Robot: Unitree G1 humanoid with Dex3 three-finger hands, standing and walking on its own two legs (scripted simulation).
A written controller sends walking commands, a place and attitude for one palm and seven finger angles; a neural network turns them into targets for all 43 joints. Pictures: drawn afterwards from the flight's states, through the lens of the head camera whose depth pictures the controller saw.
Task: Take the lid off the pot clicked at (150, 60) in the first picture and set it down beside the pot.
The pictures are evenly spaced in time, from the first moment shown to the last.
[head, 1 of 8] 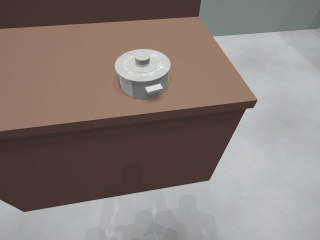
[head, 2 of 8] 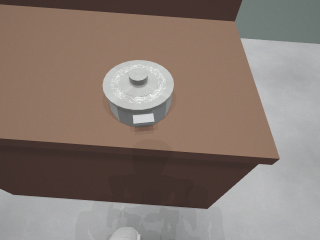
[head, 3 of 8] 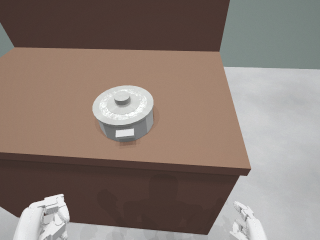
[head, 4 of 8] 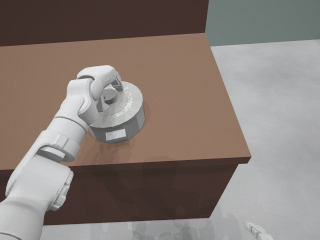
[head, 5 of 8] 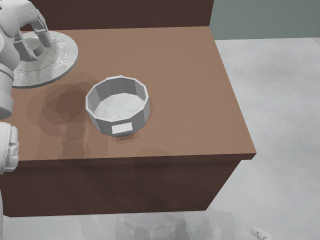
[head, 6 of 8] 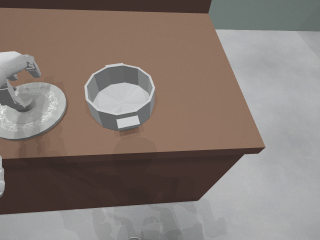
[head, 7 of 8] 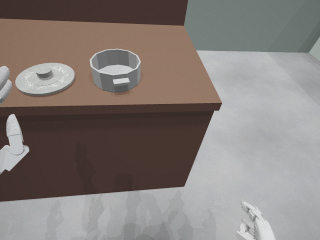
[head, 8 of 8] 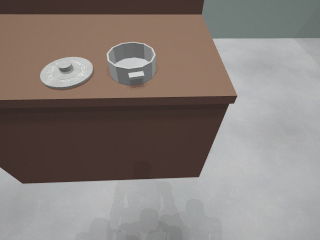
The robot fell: no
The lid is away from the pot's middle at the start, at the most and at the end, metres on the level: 0.00 0.25 0.25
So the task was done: yes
